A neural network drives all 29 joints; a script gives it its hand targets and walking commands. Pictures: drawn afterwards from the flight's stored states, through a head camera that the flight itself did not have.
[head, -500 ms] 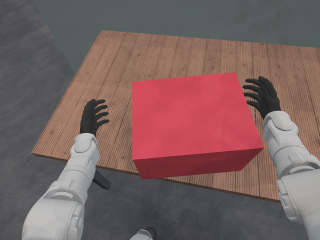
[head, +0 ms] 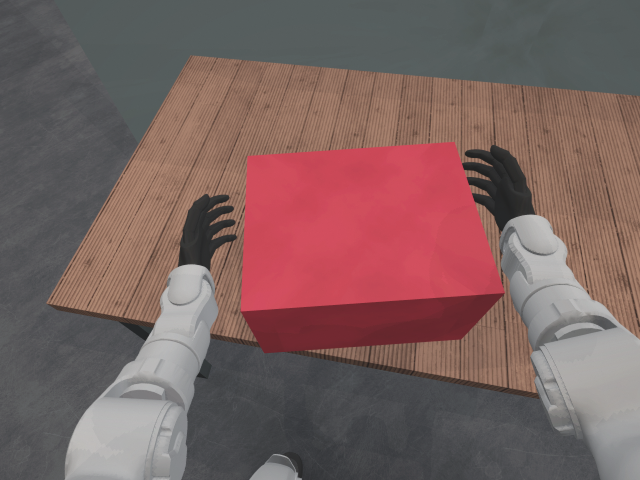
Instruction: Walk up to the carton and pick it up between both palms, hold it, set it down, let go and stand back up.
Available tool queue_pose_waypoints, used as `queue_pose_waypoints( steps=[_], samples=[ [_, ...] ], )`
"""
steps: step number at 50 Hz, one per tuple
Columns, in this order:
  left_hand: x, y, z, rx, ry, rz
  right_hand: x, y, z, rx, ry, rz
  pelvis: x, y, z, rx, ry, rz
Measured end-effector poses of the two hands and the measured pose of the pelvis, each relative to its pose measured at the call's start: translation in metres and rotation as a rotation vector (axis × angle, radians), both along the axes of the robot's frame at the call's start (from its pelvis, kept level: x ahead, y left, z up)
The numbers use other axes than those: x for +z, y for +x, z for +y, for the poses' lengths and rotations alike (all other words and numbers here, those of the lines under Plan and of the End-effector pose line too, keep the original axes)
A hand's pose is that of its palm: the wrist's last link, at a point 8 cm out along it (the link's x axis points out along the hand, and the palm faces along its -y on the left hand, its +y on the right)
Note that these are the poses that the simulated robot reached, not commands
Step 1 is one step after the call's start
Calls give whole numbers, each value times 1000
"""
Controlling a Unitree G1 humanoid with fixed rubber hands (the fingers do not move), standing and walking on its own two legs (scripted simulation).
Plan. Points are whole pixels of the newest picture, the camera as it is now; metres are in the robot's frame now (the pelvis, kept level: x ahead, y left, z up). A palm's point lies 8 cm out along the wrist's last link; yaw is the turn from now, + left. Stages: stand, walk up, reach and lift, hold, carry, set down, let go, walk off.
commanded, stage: reach and lift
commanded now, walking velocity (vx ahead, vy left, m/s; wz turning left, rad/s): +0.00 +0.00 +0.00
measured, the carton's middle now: (357, 250) +0.43 +0.05 -0.02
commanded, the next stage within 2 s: none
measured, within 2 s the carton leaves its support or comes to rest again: leaves its support in 1.66 s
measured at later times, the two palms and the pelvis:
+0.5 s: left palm (209, 258) +0.36 +0.23 +0.01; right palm (504, 212) +0.48 -0.12 +0.05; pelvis +0.00 -0.01 +0.00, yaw -1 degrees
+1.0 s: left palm (197, 266) +0.35 +0.24 +0.01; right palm (492, 215) +0.48 -0.11 +0.05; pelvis +0.00 +0.00 +0.00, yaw +0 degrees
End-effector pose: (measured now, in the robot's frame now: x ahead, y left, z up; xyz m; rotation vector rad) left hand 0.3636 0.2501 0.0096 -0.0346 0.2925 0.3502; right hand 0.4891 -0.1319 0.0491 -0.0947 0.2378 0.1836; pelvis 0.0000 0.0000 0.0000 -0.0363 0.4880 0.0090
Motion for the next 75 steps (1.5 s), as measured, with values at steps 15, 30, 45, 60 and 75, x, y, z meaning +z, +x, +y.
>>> queue_pose_waypoints(
  steps=[15, 30, 45, 60, 75],
  samples=[
    [0, 1, -14, 19, -10, 19, -1, -5, 5, -24, 22, 8, 2, 1, -2, -12, 7, -20],
    [-2, 1, -15, 52, -45, -11, 0, -7, 10, -35, 5, 0, 1, 3, -5, -15, 13, -24],
    [0, -9, -9, 64, -23, -7, 0, -13, 19, -26, 9, 2, 2, -2, -1, -13, 12, -31],
    [0, -18, -6, 70, -34, -30, 4, -21, 24, -11, -13, -21, 11, -1, 0, 4, 12, -40],
    [2, -27, -7, 66, -15, -21, 5, -29, 23, -6, -49, -32, 27, 15, 2, 13, 12, -92]
  ],
)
